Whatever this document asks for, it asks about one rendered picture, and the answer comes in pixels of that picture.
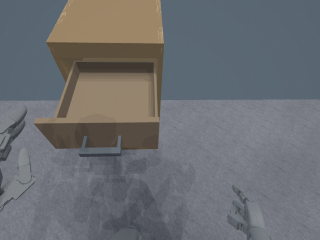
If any drawer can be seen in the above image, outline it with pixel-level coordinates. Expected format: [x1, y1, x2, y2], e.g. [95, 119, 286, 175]
[33, 60, 160, 149]

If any cabinet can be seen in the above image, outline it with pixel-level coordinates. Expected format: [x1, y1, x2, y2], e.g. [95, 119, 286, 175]
[46, 0, 164, 150]

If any robot right forearm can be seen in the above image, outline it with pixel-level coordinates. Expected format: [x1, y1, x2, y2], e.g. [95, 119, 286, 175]
[247, 227, 273, 240]

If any left robot thigh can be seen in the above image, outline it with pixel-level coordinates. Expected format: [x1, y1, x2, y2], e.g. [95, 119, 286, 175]
[111, 228, 143, 240]

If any handle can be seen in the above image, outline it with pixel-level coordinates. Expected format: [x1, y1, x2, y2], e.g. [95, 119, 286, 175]
[78, 135, 122, 157]

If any left robot hand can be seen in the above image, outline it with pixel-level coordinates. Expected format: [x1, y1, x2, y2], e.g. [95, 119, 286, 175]
[0, 105, 36, 212]

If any right robot hand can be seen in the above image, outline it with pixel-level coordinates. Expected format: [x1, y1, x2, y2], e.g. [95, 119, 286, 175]
[227, 184, 266, 235]

